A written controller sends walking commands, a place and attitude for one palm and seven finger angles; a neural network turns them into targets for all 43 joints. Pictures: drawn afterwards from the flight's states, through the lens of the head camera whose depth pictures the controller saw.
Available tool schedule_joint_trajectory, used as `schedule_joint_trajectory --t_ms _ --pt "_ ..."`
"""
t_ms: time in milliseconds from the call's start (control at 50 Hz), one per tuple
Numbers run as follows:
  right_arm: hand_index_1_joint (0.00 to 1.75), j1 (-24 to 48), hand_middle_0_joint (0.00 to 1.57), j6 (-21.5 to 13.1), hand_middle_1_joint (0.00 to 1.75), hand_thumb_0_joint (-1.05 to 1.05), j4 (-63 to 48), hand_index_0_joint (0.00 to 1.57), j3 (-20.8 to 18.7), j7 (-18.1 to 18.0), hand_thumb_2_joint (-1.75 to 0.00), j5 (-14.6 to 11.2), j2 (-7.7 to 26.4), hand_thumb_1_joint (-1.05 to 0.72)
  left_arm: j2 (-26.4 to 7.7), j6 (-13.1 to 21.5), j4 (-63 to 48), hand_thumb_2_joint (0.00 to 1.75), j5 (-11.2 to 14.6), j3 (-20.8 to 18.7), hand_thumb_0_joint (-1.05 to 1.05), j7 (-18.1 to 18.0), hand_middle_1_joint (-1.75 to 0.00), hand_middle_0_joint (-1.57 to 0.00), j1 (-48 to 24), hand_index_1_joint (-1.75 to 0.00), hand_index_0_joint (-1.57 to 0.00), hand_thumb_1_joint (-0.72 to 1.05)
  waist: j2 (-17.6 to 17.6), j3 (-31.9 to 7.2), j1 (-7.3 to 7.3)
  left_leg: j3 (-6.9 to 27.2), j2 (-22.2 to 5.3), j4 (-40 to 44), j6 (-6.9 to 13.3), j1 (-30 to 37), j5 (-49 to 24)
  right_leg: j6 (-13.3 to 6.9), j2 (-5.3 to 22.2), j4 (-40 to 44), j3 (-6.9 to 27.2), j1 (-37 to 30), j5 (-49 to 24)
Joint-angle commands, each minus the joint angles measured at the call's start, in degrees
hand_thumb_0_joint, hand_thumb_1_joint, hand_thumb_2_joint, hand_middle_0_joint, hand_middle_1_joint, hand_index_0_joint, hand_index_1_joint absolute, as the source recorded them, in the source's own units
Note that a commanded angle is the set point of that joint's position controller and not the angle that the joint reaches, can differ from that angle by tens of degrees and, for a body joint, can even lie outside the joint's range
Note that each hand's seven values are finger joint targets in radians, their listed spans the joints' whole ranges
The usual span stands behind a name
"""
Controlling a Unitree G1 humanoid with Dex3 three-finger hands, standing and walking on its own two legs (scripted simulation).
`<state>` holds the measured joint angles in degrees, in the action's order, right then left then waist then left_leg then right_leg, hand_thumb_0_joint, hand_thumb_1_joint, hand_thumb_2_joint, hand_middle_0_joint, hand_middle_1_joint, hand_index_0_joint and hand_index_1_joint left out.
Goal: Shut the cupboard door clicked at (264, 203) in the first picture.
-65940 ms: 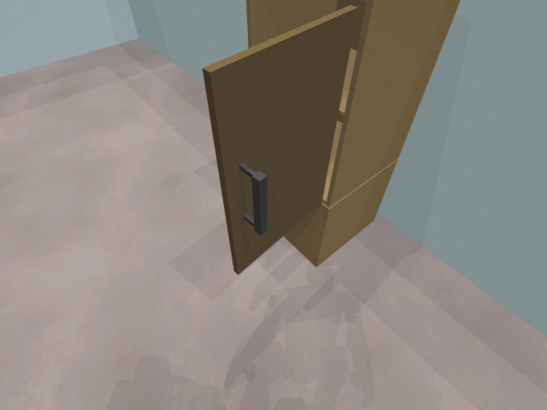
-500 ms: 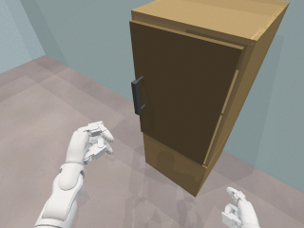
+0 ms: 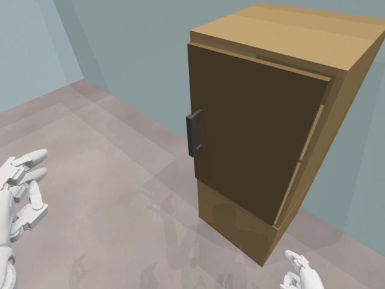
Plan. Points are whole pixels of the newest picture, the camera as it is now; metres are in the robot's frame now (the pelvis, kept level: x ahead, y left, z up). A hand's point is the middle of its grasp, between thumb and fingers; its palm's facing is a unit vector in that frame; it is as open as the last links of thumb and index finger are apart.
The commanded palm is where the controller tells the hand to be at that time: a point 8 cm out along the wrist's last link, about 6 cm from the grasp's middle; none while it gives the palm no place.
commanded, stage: draw the hand back to the body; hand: left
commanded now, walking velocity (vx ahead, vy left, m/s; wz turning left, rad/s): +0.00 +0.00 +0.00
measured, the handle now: (195, 133) +0.63 +0.08 -0.05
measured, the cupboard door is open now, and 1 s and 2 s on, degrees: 3 3 3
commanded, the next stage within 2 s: step back with the hand held close in 0.36 s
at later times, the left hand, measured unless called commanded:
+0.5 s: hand (44, 213) +0.18 +0.26 +0.16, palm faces +0.46 -0.80 -0.38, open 7.4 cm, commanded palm +0.13 +0.29 +0.17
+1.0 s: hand (23, 223) +0.16 +0.28 +0.16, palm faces +0.38 -0.79 -0.49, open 7.4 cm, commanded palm +0.10 +0.32 +0.17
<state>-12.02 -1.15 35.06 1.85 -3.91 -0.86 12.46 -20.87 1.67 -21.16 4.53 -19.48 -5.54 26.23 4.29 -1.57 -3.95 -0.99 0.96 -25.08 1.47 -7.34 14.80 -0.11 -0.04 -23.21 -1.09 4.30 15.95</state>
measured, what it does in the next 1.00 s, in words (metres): shifts its weight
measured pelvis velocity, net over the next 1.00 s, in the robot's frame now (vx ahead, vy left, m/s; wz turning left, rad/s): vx -0.05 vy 0.02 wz -0.03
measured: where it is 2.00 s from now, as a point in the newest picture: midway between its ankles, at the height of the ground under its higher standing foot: outside the picture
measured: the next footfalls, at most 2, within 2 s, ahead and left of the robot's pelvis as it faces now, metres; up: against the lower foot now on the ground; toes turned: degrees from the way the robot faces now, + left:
right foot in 1.70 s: -0.24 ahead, -0.07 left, +0.00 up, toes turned -3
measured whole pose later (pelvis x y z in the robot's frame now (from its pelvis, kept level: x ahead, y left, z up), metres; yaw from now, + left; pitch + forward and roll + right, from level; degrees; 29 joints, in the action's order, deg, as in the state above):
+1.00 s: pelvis -0.05 +0.02 -0.01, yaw -2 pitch +1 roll -1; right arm -10.9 1.4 31.1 -0.6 -5.3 -1.3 13.1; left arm -25.0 9.2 -26.1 3.7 -24.2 -7.5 31.3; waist 1.4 -0.7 0.3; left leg -3.4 1.1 -29.8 3.4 -18.2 12.4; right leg 1.7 0.4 -28.3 1.1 16.0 12.8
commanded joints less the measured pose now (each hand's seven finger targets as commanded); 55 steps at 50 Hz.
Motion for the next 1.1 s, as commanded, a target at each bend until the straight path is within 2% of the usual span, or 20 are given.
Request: schedule_joint_trajectory --t_ms 0,40,100,160,240,320,340,460,480,520,560,640,680,760,860,940,960,1020,1040,1080 --pt "0.3 8.4 0.2 -4.9 0.3 0.0 -9.4 0.2 -2.4 -0.2 -0.9 -0.2 6.0 -0.9 -8.2 4.8 -11.2 0.9 -0.1 -5.5 0.0 -0.9 -0.3 -0.2 -4.9 -0.3 -0.2 0.9 -0.8 -1.1 1.0 0.5 -2.3 3.6 -0.6 1.4 -14.4 -0.4 0.3 2.7 -1.3 4.1 -12.8" --pt "0.3 8.1 0.2 -5.4 0.3 0.0 -8.8 0.2 -2.7 -0.3 -0.9 0.0 6.7 -0.9 -7.3 4.6 -9.1 0.9 -0.4 -4.2 0.0 -0.9 -0.3 -0.2 -5.2 -0.3 -0.2 0.9 -2.7 0.8 1.17 0.6 -2.5 3.9 -0.2 1.2 -13.2 -0.3 0.2 3.5 -1.2 5.3 -11.6" --pt "0.3 8.2 0.2 -5.7 0.3 0.0 -8.9 0.2 -2.9 -0.7 -0.9 0.0 6.9 -0.9 -8.8 5.1 -9.8 0.9 -0.5 -5.1 0.0 -1.3 -0.3 -0.2 -7.7 -0.3 -0.2 0.9 -3.5 -1.0 0.91 0.9 -2.2 4.3 0.1 1.5 -10.5 -0.3 0.3 3.3 -1.0 4.8 -9.0" --pt "0.3 8.7 0.2 -6.5 0.3 0.0 -8.9 0.2 -2.8 -1.0 -0.9 0.0 6.4 -0.9 -10.5 5.8 -12.3 0.9 -0.6 -6.5 0.0 -1.5 -0.3 -0.2 -8.1 -0.3 -0.2 0.9 -1.2 -3.3 0.32 0.5 -1.8 4.1 0.3 2.0 -10.3 -0.5 0.6 3.4 -0.4 3.2 -9.1" --pt "0.3 8.9 0.2 -7.0 0.3 0.0 -8.3 0.2 -2.6 -1.1 -0.9 0.2 6.1 -0.9 -11.9 6.3 -12.0 0.9 -0.5 -8.3 0.0 -1.6 -0.3 -0.2 -6.6 -0.3 -0.2 0.9 0.3 -1.6 -0.16 0.2 -1.7 3.9 0.0 0.9 -10.1 -0.7 0.5 4.4 -0.1 3.0 -9.1" --pt "0.3 9.0 0.2 -7.3 0.3 0.0 -8.5 0.2 -2.4 -0.8 -0.9 0.1 5.7 -0.9 -10.5 6.5 -12.5 0.9 -0.4 -7.6 0.0 -1.3 -0.3 -0.2 -6.6 -0.3 -0.2 0.9 3.0 -0.7 0.01 0.1 -1.9 4.4 -0.3 1.2 -10.1 -0.7 0.4 4.1 -0.2 3.3 -9.0" --pt "0.3 8.9 0.2 -7.4 0.3 0.0 -8.2 0.2 -2.5 -0.9 -0.9 0.2 5.9 -0.9 -10.7 6.4 -11.7 0.9 -0.3 -7.9 0.0 -1.3 -0.3 -0.2 -6.3 -0.3 -0.2 0.9 0.9 0.1 -0.01 0.2 -2.0 4.3 -0.2 0.8 -10.1 -0.7 0.2 4.8 -0.2 3.6 -8.9" --pt "0.3 8.8 0.2 -7.0 0.3 0.0 -8.6 0.2 -2.7 -0.7 -0.9 0.1 6.0 -0.9 -9.2 6.0 -10.7 0.9 -0.1 -6.7 0.0 -0.8 -0.3 -0.2 -5.5 -0.3 -0.2 0.9 -1.6 -0.1 0.32 -0.1 -2.2 4.5 0.0 1.5 -10.0 -0.4 0.4 4.7 -0.1 3.9 -9.0" --pt "0.3 8.6 0.2 -5.9 0.3 0.0 -10.0 0.2 -3.2 -0.6 -0.9 -0.5 7.6 -0.9 -14.9 8.4 -13.4 0.9 -0.5 -12.0 0.0 -1.4 -0.3 -0.2 -10.9 -0.3 -0.2 0.9 -1.1 1.5 2.55 0.8 -3.1 1.1 1.1 -2.4 -4.8 -0.8 3.6 8.1 6.0 8.4 -9.0" --pt "0.3 7.9 0.2 -4.7 0.3 0.0 -8.8 0.2 -3.5 -0.6 -0.9 0.0 7.2 -0.9 -10.5 9.2 -8.3 0.9 -0.7 -8.1 0.0 -1.2 -0.3 -0.2 -4.4 -0.3 -0.2 0.9 -6.1 0.7 3.11 1.6 -2.7 -1.9 0.9 -2.5 -4.2 -1.7 6.2 9.4 7.9 10.9 -8.0" --pt "0.3 7.9 0.2 -4.0 0.3 0.0 -8.7 0.2 -3.8 -0.6 -0.9 0.0 7.0 -0.9 -10.5 10.1 -9.0 0.9 -0.9 -7.9 0.0 -1.3 -0.3 -0.2 -3.2 -0.3 -0.2 0.9 -4.7 -1.5 3.28 1.6 -3.0 -2.6 0.8 -2.3 -6.5 -2.1 7.2 7.7 7.7 10.4 -11.5" --pt "0.3 7.9 0.2 -2.7 0.3 0.0 -9.8 0.2 -4.4 -1.2 -0.9 0.0 7.8 -0.9 -12.7 10.8 -12.4 0.9 -0.8 -9.7 0.0 -2.1 -0.3 -0.2 -1.6 -0.3 -0.2 0.9 -0.6 -6.5 3.29 2.4 -4.5 -0.1 0.4 -2.0 -17.6 -0.9 5.0 1.2 3.7 6.1 -21.6" --pt "0.3 7.8 0.2 -1.9 0.3 0.0 -10.8 0.2 -4.5 -1.5 -0.9 -0.1 7.7 -0.9 -13.5 10.6 -13.6 0.9 -0.6 -10.7 0.0 -2.4 -0.3 -0.2 -0.3 -0.3 -0.2 0.9 -1.0 -8.4 3.17 2.4 -5.3 0.0 0.4 -1.5 -23.2 -0.3 3.9 -1.3 3.0 4.7 -25.3" --pt "0.3 7.4 0.2 -0.5 0.3 0.0 -12.3 0.2 -4.7 -1.7 -0.9 -0.3 7.6 -0.9 -14.3 10.2 -15.3 0.9 -0.4 -11.9 0.0 -2.8 -0.3 -0.2 2.1 -0.3 -0.2 0.9 -1.7 -9.9 3.2 2.7 -5.9 0.0 0.1 -3.8 -25.4 -0.1 3.6 -3.8 3.2 2.5 -28.0" --pt "0.3 6.8 0.2 -0.1 0.3 0.0 -12.9 0.2 -4.9 -1.7 -0.9 -0.4 7.9 -0.9 -13.6 10.5 -15.2 0.9 -0.4 -12.1 0.0 -3.2 -0.3 -0.2 5.4 -0.3 -0.2 0.9 -0.2 -8.4 3.29 3.8 -7.0 2.0 0.6 -9.6 -18.6 0.2 2.9 -5.4 3.4 2.3 -22.4" --pt "0.3 6.7 0.2 -0.8 0.3 0.0 -13.0 0.2 -5.1 -1.8 -0.9 -0.3 8.8 -0.9 -14.7 11.5 -16.1 0.9 -1.0 -13.5 0.0 -3.5 -0.3 -0.2 4.6 -0.3 -0.2 0.9 1.5 -6.2 3.32 5.9 -8.1 5.7 2.0 -18.4 -4.0 0.8 1.4 -7.1 3.3 -0.1 -15.5" --pt "0.3 6.5 0.2 -1.1 0.3 0.0 -13.1 0.2 -4.8 -1.8 -0.9 -0.5 8.4 -0.9 -13.5 11.8 -15.9 0.9 -1.0 -12.6 0.0 -3.5 -0.3 -0.2 4.4 -0.3 -0.2 0.9 1.0 -5.3 3.51 6.3 -8.3 6.5 2.3 -20.5 -0.5 0.8 1.2 -8.0 3.2 -0.5 -14.3" --pt "0.3 6.0 0.2 -2.0 0.3 0.0 -13.1 0.2 -4.9 -1.8 -0.9 -0.4 8.7 -0.9 -13.2 12.7 -15.6 0.9 -1.6 -12.9 0.0 -3.7 -0.3 -0.2 2.8 -0.3 -0.2 0.9 1.9 -2.8 3.79 7.7 -9.2 9.0 3.6 -28.8 15.1 1.0 0.6 -10.0 3.7 -2.4 -9.4" --pt "0.3 6.2 0.2 -2.4 0.3 0.0 -12.9 0.2 -5.0 -1.9 -0.9 -0.3 9.1 -0.9 -14.1 13.2 -16.0 0.9 -2.0 -13.8 0.0 -3.8 -0.3 -0.2 1.9 -0.3 -0.2 0.9 2.4 -2.8 3.64 8.6 -9.4 9.7 3.9 -30.9 18.3 1.2 0.2 -10.6 3.6 -3.5 -8.1" --pt "0.3 5.6 0.2 -3.2 0.3 0.0 -12.9 0.2 -4.8 -1.9 -0.9 -0.3 8.8 -0.9 -12.5 13.8 -16.7 0.9 -2.4 -12.3 0.0 -3.8 -0.3 -0.2 0.6 -0.3 -0.2 0.9 2.3 -2.2 3.91 9.0 -9.8 9.5 4.3 -32.8 21.6 1.2 0.0 -12.0 3.7 -3.2 -6.4"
